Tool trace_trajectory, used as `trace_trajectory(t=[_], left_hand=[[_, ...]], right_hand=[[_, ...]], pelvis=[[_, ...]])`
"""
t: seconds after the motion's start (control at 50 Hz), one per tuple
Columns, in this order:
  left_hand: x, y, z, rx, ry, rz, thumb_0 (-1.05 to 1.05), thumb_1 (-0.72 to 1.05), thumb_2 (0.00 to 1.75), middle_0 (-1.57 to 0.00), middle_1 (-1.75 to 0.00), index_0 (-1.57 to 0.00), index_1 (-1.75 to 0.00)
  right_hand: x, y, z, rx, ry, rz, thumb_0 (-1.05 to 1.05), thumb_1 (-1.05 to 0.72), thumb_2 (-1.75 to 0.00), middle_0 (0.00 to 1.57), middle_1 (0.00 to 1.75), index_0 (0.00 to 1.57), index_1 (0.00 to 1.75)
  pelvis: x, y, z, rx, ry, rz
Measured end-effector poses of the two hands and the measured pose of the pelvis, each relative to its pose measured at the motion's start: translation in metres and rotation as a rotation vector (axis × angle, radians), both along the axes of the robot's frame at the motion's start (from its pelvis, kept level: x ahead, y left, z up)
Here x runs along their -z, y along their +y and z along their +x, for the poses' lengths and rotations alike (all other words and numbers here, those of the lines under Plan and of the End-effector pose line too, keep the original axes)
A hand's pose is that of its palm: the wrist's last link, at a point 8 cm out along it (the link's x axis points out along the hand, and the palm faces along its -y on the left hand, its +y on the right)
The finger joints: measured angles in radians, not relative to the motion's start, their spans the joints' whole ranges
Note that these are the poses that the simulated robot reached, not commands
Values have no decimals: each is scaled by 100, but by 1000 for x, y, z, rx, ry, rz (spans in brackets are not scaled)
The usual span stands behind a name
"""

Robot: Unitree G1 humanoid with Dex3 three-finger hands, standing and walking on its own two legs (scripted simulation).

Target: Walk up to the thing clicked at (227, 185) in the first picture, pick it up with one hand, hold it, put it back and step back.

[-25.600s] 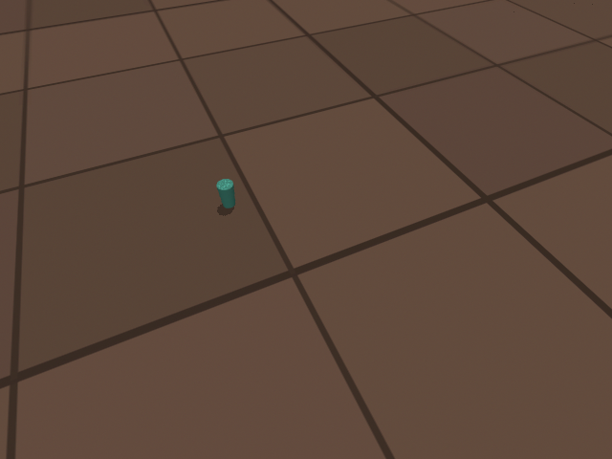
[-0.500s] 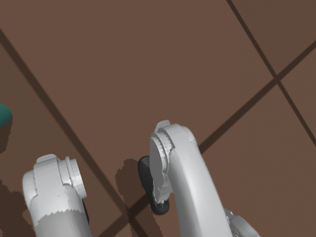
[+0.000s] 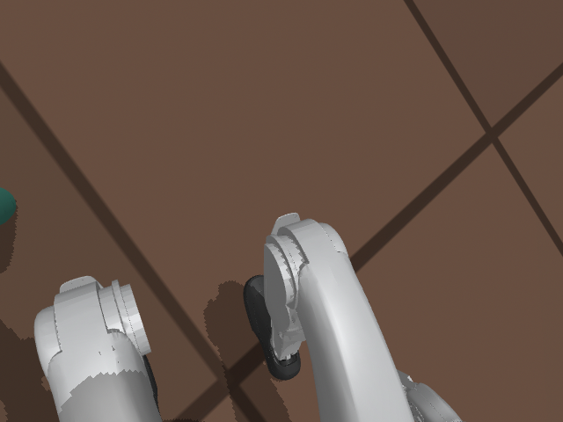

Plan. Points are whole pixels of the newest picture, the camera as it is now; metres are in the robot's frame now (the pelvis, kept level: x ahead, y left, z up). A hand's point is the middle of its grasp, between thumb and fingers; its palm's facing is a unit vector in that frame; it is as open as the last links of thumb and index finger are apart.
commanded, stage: close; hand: left
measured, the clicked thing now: out of the picture +0.44 +0.29 -0.25
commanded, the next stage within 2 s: settle in 0.72 s
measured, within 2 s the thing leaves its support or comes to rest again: neither
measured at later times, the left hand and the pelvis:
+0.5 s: hand out of the picture +0.46 +0.33 -0.19, palm faces -0.51 -0.05 -0.86, open 13.3 cm; pelvis +0.00 +0.00 +0.00, yaw +0 degrees
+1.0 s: hand out of the picture +0.46 +0.34 -0.19, palm faces -0.47 -0.04 -0.88, open 13.3 cm; pelvis +0.00 +0.00 +0.00, yaw +0 degrees
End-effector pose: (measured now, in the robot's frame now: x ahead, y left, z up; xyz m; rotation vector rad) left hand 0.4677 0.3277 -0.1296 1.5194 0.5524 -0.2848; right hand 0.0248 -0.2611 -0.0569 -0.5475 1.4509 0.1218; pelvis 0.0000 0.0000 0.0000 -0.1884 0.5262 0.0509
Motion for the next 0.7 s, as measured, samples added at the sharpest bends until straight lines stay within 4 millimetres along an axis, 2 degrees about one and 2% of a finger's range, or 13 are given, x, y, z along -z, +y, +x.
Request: trace_trajectory(t=[0.26, 0.58, 0.7], left_hand=[[1, 5, 1, -7, 4, 13, 4, -61, 86, -25, -114, -24, -114], [3, 7, -3, 3, 2, 4, 3, -60, 85, -41, -113, -41, -113], [4, 8, -3, 0, 2, 16, 3, -61, 83, -43, -111, -42, -111]], right_hand=[[-2, -2, -3, 0, 17, -14, 0, -91, -91, 20, 29, 20, 30], [-6, -4, 4, -13, 8, -29, 0, -92, -91, 20, 29, 20, 30], [-5, -4, 6, -13, 9, -30, 0, -92, -91, 20, 29, 20, 30]], pelvis=[[0, 0, 0, -1, 4, -2], [-2, 1, 0, -4, 7, -6], [-2, 1, 1, -7, 11, -5]])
